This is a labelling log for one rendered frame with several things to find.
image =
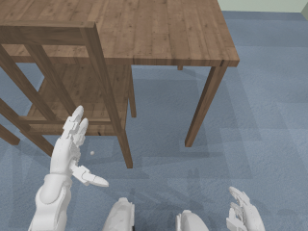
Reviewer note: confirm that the right robot hand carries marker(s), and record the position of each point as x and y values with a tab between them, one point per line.
248	219

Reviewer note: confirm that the chair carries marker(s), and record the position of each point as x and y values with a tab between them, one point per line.
103	90

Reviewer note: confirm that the robot right thigh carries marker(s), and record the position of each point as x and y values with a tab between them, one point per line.
189	222

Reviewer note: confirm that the robot left forearm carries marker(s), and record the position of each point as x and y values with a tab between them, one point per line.
52	200

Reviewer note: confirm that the left robot hand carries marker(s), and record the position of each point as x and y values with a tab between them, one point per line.
67	147

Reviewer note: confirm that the robot left thigh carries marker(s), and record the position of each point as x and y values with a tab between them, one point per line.
121	217

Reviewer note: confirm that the robot thigh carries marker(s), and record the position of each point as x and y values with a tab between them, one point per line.
121	217
189	222

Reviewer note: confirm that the table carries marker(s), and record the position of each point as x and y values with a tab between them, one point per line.
137	32

